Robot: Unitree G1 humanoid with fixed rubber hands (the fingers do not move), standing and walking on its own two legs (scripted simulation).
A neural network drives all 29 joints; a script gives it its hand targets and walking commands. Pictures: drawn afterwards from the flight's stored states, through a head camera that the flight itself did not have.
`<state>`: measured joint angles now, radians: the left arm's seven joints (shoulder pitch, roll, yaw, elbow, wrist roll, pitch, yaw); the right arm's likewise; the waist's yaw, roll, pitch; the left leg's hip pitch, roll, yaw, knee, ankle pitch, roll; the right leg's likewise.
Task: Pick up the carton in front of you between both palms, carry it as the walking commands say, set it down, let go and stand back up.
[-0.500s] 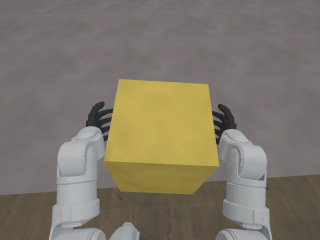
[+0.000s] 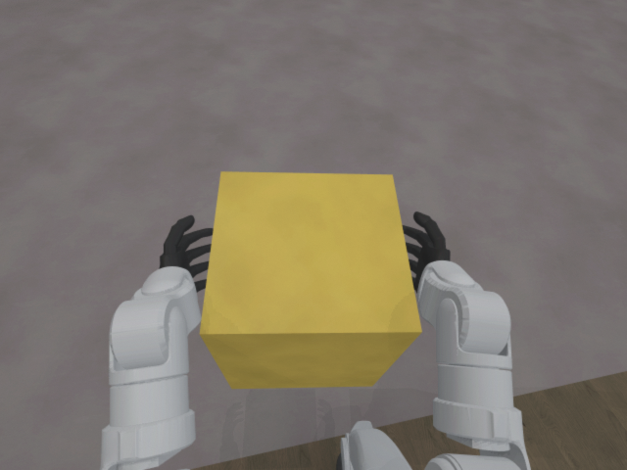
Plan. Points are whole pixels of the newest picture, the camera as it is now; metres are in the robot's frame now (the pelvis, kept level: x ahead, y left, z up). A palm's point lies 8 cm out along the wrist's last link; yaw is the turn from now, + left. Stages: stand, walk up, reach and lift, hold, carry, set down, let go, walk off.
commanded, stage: carry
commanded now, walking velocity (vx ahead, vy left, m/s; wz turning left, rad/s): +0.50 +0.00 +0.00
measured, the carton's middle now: (305, 291) +0.35 -0.01 +0.02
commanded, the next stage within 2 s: none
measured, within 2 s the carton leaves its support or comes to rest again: neither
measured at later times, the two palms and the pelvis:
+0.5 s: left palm (198, 133) +0.63 +0.15 +0.06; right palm (371, 129) +0.65 -0.15 +0.06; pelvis +0.30 -0.02 -0.04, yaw +1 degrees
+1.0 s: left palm (207, 51) +0.92 +0.16 +0.05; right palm (344, 54) +0.92 -0.14 +0.06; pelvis +0.60 +0.02 -0.03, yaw -1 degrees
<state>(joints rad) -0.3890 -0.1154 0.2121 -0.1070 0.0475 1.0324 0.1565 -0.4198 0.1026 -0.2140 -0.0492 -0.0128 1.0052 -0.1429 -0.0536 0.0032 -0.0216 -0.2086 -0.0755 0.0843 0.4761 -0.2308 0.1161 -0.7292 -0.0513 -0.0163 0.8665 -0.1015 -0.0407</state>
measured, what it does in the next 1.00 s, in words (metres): goes down: right foot 0.04 m lower, then left foot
